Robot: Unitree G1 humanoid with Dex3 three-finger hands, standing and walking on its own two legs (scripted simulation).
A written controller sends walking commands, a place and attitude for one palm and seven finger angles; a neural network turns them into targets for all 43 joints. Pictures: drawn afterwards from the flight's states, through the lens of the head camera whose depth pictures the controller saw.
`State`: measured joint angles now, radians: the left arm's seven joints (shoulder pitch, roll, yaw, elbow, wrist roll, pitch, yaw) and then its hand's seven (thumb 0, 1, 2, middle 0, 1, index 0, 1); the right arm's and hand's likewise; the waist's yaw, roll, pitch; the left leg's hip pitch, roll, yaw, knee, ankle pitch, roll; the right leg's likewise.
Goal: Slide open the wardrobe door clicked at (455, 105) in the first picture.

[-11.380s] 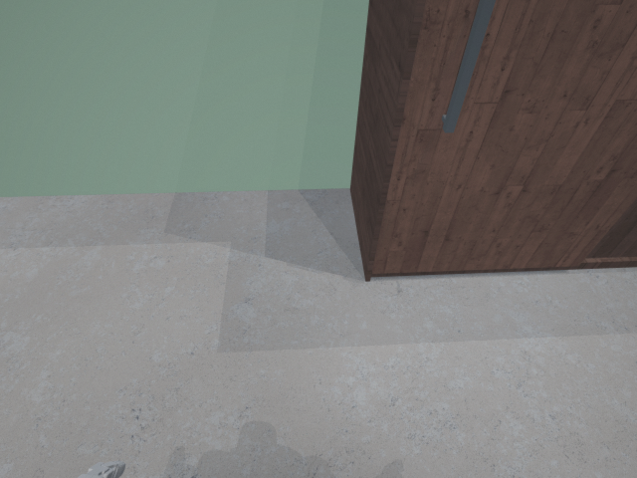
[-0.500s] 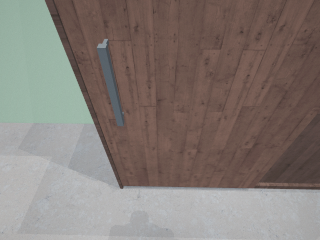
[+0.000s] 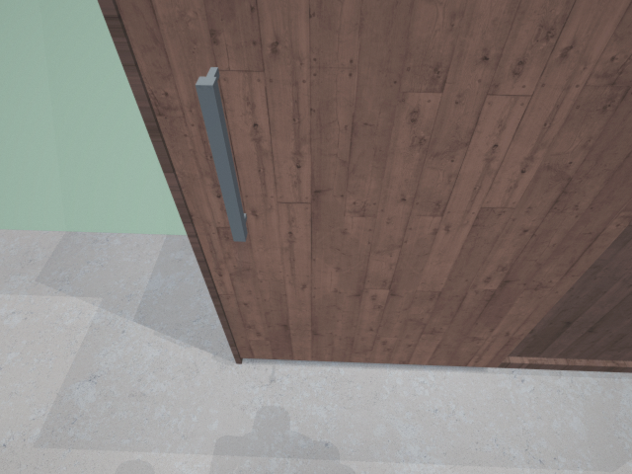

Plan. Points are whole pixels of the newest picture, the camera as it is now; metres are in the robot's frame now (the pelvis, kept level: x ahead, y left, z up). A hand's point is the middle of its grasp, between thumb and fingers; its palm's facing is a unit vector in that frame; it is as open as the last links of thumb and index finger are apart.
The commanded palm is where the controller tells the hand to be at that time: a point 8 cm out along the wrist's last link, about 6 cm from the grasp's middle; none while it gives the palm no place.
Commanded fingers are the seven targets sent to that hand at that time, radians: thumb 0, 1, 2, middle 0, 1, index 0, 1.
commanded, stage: look again from close up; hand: left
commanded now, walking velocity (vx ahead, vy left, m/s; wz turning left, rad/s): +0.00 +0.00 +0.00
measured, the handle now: (229, 166) +0.53 +0.18 +0.09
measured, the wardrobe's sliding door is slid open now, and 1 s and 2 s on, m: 0.00 0.00 0.00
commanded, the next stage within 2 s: shuffle to correct the standing spot in 0.08 s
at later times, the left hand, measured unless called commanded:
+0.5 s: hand out of the picture +0.00 +0.17 -0.19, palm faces +0.09 -0.99 -0.15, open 7.4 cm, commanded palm none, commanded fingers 0.00 0.90 0.90 -0.20 -0.30 -0.20 -0.30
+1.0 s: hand out of the picture +0.08 +0.22 -0.18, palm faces +0.03 -0.98 -0.22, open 7.3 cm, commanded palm none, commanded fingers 0.00 0.90 0.90 -0.20 -0.30 -0.20 -0.30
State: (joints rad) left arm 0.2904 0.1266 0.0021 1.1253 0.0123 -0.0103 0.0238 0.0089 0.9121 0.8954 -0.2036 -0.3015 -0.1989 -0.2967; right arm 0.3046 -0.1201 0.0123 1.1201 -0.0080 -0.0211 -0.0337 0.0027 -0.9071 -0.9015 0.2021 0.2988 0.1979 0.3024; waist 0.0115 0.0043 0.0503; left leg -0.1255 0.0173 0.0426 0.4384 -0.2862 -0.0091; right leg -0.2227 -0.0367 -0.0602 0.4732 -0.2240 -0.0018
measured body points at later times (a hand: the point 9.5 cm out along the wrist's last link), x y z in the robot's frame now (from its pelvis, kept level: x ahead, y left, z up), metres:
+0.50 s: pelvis +0.03 +0.01 -0.01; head +0.04 +0.03 +0.44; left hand -0.01 +0.23 -0.18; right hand -0.01 -0.20 -0.17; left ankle -0.03 +0.12 -0.74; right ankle +0.02 -0.12 -0.74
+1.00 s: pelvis +0.06 +0.04 -0.01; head +0.09 +0.04 +0.44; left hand +0.08 +0.27 -0.16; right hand +0.07 -0.19 -0.16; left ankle +0.03 +0.13 -0.74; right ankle +0.06 -0.08 -0.74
